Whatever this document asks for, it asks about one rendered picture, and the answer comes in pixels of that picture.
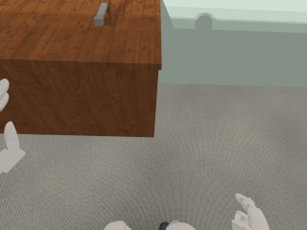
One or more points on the right robot hand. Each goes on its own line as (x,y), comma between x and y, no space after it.
(254,220)

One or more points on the tap lever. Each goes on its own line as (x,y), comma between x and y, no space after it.
(99,18)

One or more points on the counter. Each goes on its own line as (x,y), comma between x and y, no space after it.
(69,77)

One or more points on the robot right shin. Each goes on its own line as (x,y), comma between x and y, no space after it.
(174,221)

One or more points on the left robot hand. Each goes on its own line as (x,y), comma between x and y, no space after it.
(11,156)

